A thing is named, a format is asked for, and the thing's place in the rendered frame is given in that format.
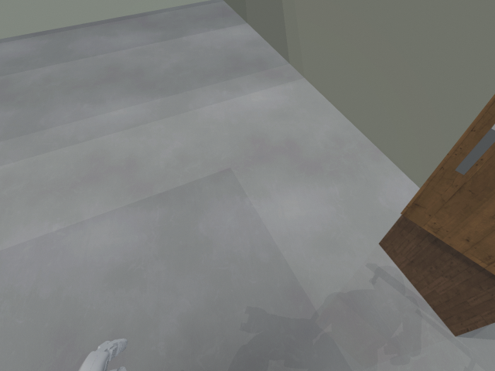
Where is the cupboard door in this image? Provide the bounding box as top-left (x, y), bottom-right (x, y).
top-left (401, 94), bottom-right (495, 275)

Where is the robot left hand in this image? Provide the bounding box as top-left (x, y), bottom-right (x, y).
top-left (78, 339), bottom-right (128, 371)

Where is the handle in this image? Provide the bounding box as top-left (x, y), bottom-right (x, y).
top-left (456, 124), bottom-right (495, 175)

